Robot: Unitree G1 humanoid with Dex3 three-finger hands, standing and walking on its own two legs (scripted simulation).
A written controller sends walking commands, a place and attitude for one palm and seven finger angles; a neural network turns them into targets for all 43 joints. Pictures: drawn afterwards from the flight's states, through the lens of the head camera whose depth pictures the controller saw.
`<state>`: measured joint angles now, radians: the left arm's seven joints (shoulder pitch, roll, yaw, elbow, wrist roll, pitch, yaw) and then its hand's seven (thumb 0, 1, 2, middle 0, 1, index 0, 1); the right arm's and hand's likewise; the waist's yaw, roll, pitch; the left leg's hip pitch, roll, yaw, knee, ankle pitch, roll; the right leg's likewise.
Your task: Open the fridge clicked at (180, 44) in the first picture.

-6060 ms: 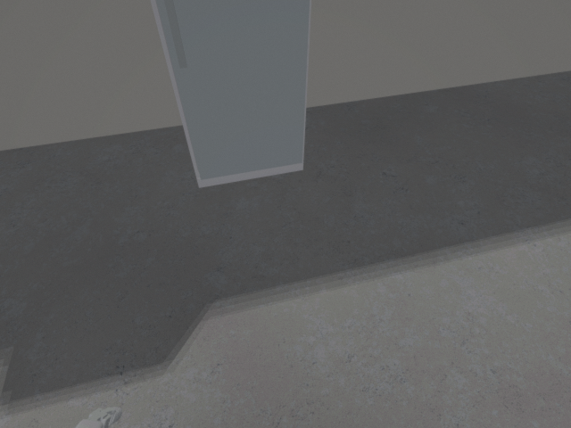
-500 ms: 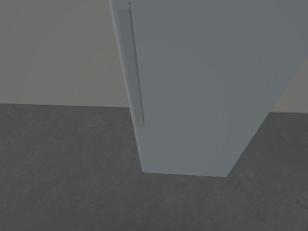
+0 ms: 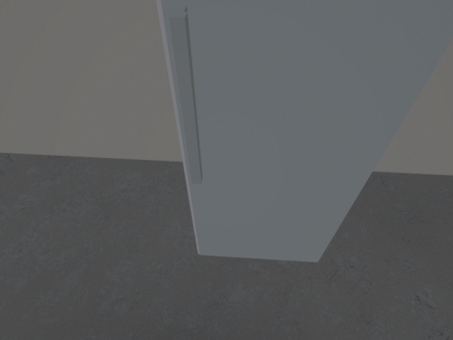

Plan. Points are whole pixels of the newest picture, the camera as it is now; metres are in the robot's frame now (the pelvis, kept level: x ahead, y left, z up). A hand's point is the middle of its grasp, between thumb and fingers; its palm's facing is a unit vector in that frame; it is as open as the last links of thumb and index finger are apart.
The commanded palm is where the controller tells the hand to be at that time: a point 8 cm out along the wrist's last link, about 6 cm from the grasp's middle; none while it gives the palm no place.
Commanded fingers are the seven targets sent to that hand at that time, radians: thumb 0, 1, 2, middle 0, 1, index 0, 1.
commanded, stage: come to a stop and stand still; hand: left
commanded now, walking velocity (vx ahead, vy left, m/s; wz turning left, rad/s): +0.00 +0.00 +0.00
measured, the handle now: (191, 112) +0.55 +0.11 +0.11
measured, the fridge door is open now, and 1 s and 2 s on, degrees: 0 0 0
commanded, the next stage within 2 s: look again from close up in 0.96 s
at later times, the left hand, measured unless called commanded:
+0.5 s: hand out of the picture +0.03 +0.22 -0.17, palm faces +0.04 -0.97 -0.23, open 7.4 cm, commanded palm none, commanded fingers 0.00 0.90 0.90 -0.20 -0.30 -0.20 -0.30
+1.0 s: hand out of the picture -0.08 +0.23 -0.18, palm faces +0.04 -0.98 -0.20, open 7.4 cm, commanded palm none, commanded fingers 0.00 0.90 0.90 -0.20 -0.30 -0.20 -0.30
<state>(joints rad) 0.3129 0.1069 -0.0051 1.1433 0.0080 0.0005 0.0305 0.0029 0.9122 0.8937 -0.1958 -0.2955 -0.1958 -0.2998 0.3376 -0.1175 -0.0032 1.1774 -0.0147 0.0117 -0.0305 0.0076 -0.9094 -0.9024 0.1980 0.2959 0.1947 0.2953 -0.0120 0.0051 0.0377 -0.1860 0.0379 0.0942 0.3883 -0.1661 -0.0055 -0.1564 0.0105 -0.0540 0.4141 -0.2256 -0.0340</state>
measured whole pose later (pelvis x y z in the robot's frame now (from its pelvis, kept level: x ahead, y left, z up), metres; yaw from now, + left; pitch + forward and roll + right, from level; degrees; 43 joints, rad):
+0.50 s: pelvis -0.02 +0.03 -0.01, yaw +1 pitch -3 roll -1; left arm 0.29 0.20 0.00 0.97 0.02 -0.01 0.03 0.00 0.91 0.89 -0.20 -0.30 -0.20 -0.30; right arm 0.26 -0.21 -0.01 0.99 -0.02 -0.01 -0.01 0.01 -0.91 -0.90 0.20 0.30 0.20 0.30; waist 0.00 0.00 -0.02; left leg -0.25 0.01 0.09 0.51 -0.21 0.04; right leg -0.20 -0.03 -0.06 0.51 -0.25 0.00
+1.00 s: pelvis -0.04 +0.05 -0.01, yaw +2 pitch -2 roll -1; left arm 0.40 0.18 0.00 1.05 0.04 0.01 0.03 0.00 0.91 0.89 -0.20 -0.30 -0.20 -0.30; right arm 0.31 -0.19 -0.02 1.06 -0.02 0.02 0.00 0.01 -0.91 -0.90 0.20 0.30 0.20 0.30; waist 0.00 0.00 0.01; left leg -0.28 -0.02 0.10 0.45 -0.14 0.07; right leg -0.23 -0.05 -0.05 0.45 -0.19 0.03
